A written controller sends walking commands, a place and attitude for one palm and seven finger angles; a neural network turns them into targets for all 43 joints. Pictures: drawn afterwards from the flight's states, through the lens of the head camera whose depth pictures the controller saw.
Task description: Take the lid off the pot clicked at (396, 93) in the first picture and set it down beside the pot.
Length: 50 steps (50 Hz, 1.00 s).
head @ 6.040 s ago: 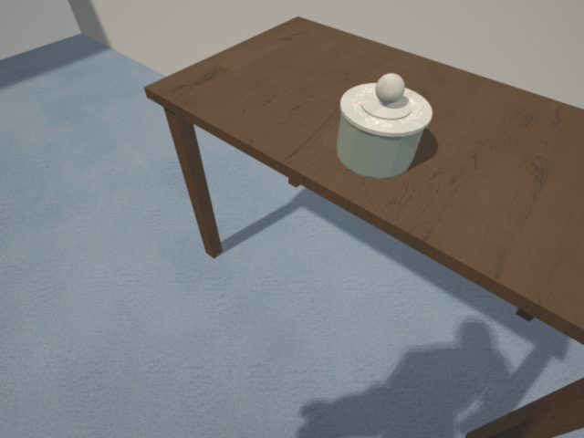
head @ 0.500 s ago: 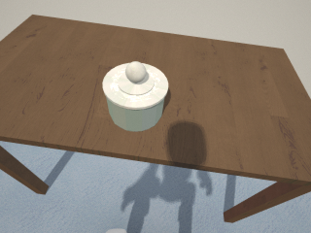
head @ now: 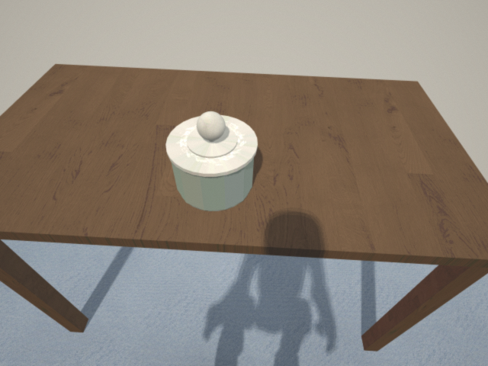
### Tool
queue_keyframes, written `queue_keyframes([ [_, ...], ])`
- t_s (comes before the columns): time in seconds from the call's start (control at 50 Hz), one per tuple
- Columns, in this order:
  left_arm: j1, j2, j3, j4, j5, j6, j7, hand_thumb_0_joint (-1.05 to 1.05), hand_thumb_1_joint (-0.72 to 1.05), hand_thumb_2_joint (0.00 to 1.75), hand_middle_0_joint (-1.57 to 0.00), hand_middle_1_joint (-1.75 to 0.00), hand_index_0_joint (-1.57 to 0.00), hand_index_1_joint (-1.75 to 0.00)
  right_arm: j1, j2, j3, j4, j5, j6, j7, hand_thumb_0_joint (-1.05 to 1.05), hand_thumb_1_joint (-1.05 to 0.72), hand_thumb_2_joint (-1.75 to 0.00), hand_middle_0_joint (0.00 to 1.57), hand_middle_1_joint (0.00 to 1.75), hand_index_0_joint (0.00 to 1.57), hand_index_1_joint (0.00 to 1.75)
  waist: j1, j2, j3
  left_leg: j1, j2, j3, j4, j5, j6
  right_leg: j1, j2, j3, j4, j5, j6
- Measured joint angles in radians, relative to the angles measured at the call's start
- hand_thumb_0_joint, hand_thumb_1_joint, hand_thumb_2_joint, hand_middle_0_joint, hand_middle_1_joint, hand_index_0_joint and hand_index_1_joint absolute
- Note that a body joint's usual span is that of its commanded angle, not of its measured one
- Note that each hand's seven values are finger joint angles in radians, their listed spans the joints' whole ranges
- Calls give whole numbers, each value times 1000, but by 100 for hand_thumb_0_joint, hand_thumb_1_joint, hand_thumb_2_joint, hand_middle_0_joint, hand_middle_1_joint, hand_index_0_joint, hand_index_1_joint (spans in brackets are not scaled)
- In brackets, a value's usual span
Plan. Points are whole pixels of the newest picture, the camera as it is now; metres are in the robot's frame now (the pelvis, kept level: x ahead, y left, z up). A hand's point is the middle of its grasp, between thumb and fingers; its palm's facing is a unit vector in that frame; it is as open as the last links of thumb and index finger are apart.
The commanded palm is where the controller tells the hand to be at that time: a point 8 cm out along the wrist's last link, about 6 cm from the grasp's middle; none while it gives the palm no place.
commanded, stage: come to a stop and stand still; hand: left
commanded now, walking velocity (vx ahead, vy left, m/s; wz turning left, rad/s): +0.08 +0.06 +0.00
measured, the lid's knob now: (211, 126) +0.49 +0.08 +0.14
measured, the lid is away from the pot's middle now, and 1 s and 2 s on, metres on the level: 0.00 0.00 0.00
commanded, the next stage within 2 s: look again from close up in 1.04 s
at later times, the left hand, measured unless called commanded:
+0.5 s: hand out of the picture -0.01 +0.17 -0.18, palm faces +0.02 -0.99 -0.15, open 7.3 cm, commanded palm none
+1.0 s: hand out of the picture +0.01 +0.23 -0.19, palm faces +0.01 -0.99 -0.16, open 7.4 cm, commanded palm none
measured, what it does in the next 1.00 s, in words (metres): shifts its weight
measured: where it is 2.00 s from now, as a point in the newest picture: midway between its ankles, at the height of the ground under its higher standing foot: outside the picture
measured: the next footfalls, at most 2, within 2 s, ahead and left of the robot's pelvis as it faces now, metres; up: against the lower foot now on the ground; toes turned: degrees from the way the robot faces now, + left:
none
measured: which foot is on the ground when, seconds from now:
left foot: down 0.00-1.00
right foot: down 0.00-1.00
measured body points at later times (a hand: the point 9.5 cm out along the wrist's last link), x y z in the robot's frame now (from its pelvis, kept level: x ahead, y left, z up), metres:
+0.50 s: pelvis +0.01 +0.02 +0.00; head +0.02 +0.03 +0.45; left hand -0.01 +0.22 -0.16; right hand -0.02 -0.18 -0.16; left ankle +0.04 +0.10 -0.73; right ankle -0.04 -0.09 -0.74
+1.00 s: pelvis +0.01 +0.06 +0.00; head +0.03 +0.09 +0.45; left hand +0.01 +0.29 -0.17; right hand +0.06 -0.17 -0.14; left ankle +0.04 +0.10 -0.74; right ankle -0.04 -0.09 -0.73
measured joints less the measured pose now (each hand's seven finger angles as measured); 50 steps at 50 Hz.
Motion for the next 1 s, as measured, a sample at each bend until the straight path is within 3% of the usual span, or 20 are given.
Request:
queue_keyframes([
  [0.1, 39, -10, -6, 38, -10, -11, -6, 1, 92, 90, -20, -30, -20, -30, 76, 9, 9, 39, -5, -11, -4, 0, -92, -90, 20, 30, 20, 30, -4, -14, -22, 27, 17, -41, 18, 40, -2, 3, 28, -8, 9, -15, -8],
  [0.18, 39, -25, -14, 62, -17, -21, -6, 1, 91, 90, -20, -30, -20, -30, 109, 41, 31, 66, 1, -28, -13, 0, -92, -90, 20, 30, 20, 30, 9, -44, -2, 48, 7, -25, -11, 37, 2, 11, 16, 7, -3, -12, 0],
  [0.4, 43, -58, -20, 97, -18, -40, 7, 1, 91, 90, -20, -30, -20, -30, 62, 102, 54, 80, 16, -55, -16, 1, -91, -90, 20, 30, 20, 30, 27, -24, 26, 79, -29, -2, -107, 89, 25, 13, -20, 24, -42, 16, 24],
  [0.48, 59, -65, -27, 90, -5, -64, 14, 1, 91, 90, -20, -30, -20, -30, 46, 62, 54, 53, -5, -31, -5, 4, -93, -90, 20, 30, 20, 30, 22, 21, 11, 18, -15, -26, -9, 42, 30, -11, -3, 14, -20, 11, 32],
  [0.58, 56, -41, -17, 78, -2, -51, 12, 1, 91, 90, -20, -30, -20, -30, 47, 26, 41, 5, -8, -40, 3, 4, -93, -90, 20, 30, 20, 30, 8, 15, -16, -10, -37, -19, 43, 11, 57, -49, -28, 17, 60, -39, 46],
  [0.78, 18, 9, -6, 34, 1, -43, 17, 1, 91, 90, -20, -30, -20, -30, 11, 3, 48, -25, -2, -56, -6, 2, -94, -90, 20, 30, 20, 30, 34, -25, -28, 1, -73, 2, 1, 27, 89, -56, -66, 32, 54, -38, 64],
  [1.0, 35, 21, -16, 40, 3, -27, 11, 1, 91, 90, -20, -30, -20, -30, -37, 11, 54, -42, 5, -62, -5, 1, -93, -90, 20, 30, 20, 30, 48, -55, -14, 30, -93, 10, -62, 60, 103, -36, -84, 40, 9, -12, 79],
])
